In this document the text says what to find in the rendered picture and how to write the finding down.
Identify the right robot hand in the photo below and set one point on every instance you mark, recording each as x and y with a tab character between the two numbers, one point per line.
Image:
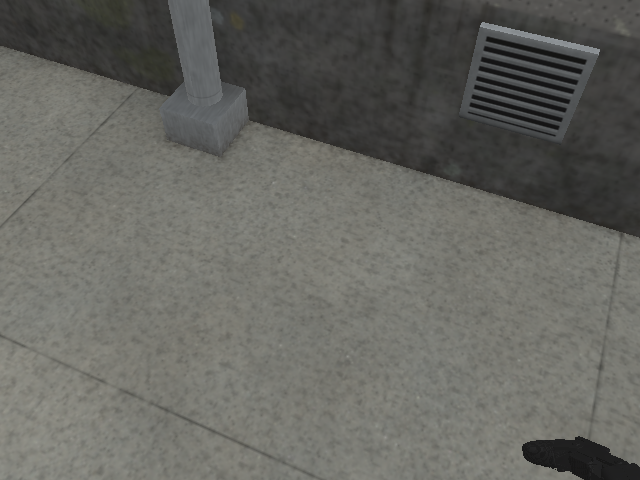
584	458

